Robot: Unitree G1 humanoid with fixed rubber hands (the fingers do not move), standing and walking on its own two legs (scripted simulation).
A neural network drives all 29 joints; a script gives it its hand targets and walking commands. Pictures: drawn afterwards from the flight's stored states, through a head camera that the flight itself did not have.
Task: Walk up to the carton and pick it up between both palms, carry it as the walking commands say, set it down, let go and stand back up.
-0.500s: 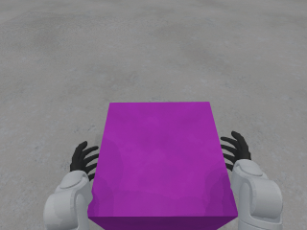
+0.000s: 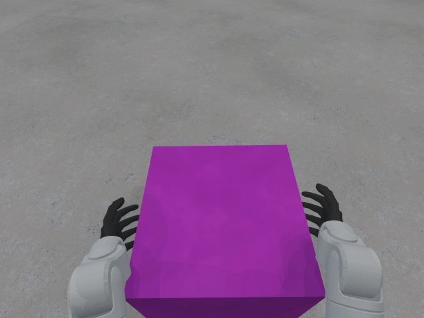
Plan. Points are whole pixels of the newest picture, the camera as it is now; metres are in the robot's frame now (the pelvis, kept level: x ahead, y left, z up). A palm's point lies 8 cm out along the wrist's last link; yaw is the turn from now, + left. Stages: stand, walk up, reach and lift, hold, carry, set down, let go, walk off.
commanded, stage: carry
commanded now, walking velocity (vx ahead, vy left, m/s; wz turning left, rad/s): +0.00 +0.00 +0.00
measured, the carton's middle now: (221, 229) +0.31 +0.00 +0.00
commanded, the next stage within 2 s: none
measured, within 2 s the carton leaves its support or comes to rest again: neither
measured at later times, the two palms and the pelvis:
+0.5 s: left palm (93, 252) +0.23 +0.21 +0.07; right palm (310, 231) +0.25 -0.15 +0.09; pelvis -0.01 +0.03 +0.00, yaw +1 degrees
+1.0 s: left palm (79, 263) +0.22 +0.23 +0.07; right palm (300, 241) +0.24 -0.13 +0.08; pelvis -0.03 +0.04 +0.00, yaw +1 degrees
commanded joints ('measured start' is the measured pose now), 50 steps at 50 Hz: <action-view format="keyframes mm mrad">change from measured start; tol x16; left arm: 1 -540 -783 -767 -192 -357 -33 -219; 32 -573 -753 -766 -160 -350 -76 -208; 33 -512 -664 -674 24 -283 -93 -216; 36 -543 -776 -777 -150 -359 -89 -212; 44 -533 -647 -640 92 -271 -158 -218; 49 -566 -753 -763 -138 -360 -148 -208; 50 -518 -666 -664 41 -282 -150 -210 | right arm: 1 -415 783 779 -130 405 -8 250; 50 -418 654 654 79 321 -130 248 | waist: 1 4 -18 -273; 50 -1 -7 -255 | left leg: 1 117 71 -57 -31 248 65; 50 125 89 -130 -131 239 100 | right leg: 1 103 -220 155 -102 662 78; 50 13 -174 113 -142 221 48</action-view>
